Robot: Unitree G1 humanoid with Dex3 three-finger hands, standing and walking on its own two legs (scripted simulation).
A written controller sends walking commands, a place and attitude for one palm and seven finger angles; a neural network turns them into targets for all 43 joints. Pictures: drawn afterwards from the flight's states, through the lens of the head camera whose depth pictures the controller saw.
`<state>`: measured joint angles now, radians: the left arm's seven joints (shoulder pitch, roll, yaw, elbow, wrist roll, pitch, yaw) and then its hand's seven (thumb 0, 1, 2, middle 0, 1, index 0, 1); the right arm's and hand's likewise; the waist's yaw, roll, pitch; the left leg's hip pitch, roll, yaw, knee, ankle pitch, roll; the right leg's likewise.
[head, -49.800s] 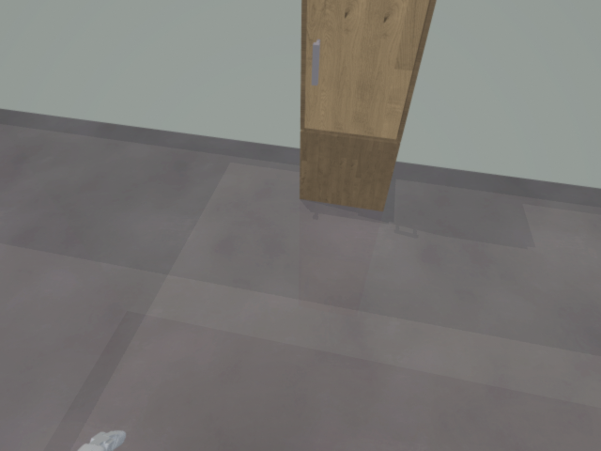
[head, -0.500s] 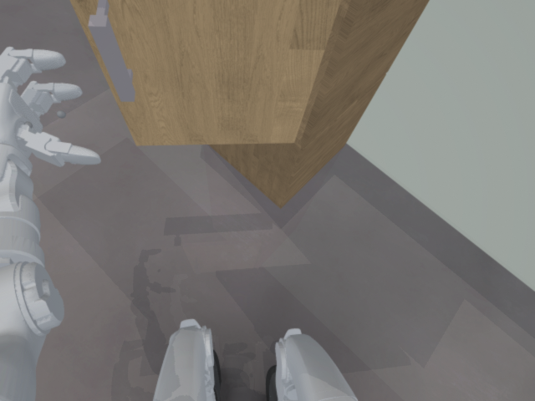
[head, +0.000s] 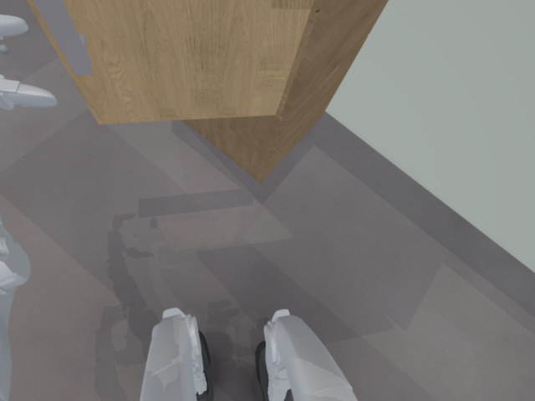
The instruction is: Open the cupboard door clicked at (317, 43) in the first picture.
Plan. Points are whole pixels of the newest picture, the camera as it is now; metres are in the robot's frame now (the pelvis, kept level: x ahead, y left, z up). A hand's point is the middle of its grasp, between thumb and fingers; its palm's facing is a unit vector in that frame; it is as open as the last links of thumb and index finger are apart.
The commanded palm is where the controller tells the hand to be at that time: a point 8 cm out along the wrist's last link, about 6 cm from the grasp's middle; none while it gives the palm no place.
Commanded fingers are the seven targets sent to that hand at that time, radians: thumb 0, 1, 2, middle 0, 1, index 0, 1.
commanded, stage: move the hooked fingers beside the handle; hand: left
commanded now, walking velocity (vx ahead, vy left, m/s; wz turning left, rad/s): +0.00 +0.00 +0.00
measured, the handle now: (62, 15) +0.60 +0.22 +0.07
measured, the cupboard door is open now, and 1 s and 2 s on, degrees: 48 48 48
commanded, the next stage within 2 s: slide the fingers in behind the handle in 0.64 s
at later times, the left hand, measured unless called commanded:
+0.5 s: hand (12, 58) +0.54 +0.26 +0.07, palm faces +0.08 -1.00 +0.00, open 14.0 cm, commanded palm +0.53 +0.28 +0.06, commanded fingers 0.00 -0.50 0.30 -0.30 -1.20 -0.30 -1.20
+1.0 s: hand (23, 55) +0.55 +0.25 +0.07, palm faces +0.08 -1.00 +0.00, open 14.0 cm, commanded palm +0.53 +0.27 +0.06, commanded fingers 0.00 -0.50 0.30 -0.30 -1.20 -0.30 -1.20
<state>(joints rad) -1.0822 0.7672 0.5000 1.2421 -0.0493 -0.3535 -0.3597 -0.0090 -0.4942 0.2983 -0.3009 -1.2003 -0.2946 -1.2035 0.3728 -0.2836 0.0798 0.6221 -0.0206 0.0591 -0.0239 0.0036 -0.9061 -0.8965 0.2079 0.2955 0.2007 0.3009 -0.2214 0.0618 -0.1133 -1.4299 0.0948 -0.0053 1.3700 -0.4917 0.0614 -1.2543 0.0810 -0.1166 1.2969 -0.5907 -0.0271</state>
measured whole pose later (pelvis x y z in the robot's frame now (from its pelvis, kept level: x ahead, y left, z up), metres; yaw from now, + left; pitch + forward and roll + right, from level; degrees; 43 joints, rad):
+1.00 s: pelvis +0.00 -0.01 +0.00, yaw +1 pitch +30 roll -8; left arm -1.06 0.70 0.46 1.24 -0.06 -0.37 -0.32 -0.01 -0.50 0.30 -0.30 -1.20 -0.29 -1.20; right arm 0.36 -0.28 0.07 0.64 -0.02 0.06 -0.02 0.00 -0.91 -0.90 0.21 0.30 0.20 0.30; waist -0.22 0.05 -0.12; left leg -1.40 0.09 -0.02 1.36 -0.49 0.05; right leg -1.22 0.08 -0.13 1.28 -0.59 -0.04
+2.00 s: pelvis +0.01 -0.01 +0.01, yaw +2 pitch +30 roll -6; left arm -1.04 0.52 0.38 1.22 -0.04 -0.41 -0.13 -0.01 -0.50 0.30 -0.30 -1.20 -0.29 -1.20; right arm 0.37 -0.26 0.04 0.65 -0.04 0.08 0.03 0.00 -0.91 -0.90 0.21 0.30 0.20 0.30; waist -0.21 0.07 -0.14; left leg -1.36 0.08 -0.01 1.33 -0.50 0.04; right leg -1.19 0.08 -0.12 1.28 -0.61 -0.05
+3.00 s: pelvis +0.01 -0.01 +0.01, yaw +2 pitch +30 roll -6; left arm -1.01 0.51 0.39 1.21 -0.04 -0.44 -0.13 0.01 0.59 0.76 -0.38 -1.32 -0.37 -1.32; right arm 0.37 -0.26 0.04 0.66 -0.04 0.08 0.03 0.00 -0.91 -0.90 0.21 0.30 0.20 0.30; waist -0.20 0.07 -0.14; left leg -1.35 0.08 0.00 1.33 -0.50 0.04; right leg -1.19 0.07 -0.10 1.27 -0.61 -0.04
